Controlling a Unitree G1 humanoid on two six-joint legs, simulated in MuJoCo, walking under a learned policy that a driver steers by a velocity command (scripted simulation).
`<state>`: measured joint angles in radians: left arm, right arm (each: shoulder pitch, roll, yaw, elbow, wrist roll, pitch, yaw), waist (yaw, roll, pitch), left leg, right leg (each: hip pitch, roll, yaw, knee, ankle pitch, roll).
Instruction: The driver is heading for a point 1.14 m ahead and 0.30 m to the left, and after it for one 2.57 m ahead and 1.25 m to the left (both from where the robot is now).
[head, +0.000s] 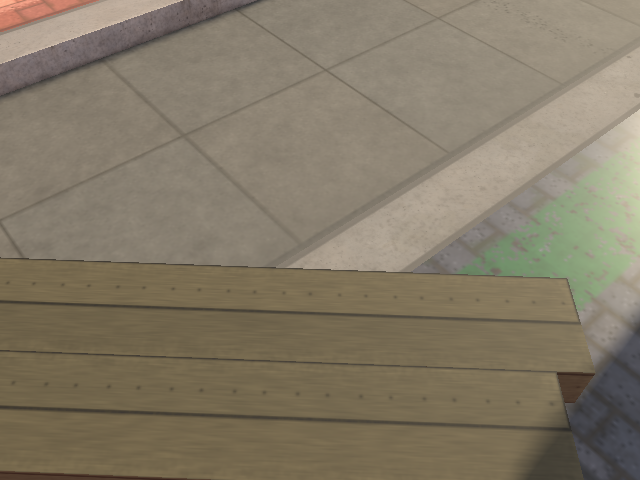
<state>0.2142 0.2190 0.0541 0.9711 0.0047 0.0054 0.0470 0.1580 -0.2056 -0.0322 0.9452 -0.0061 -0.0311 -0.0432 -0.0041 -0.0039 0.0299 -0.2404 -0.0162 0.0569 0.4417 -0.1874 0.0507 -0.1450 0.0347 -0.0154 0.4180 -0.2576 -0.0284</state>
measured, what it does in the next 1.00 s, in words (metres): shifts its weight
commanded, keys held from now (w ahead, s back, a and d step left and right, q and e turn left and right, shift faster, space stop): no key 0.64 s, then w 0.36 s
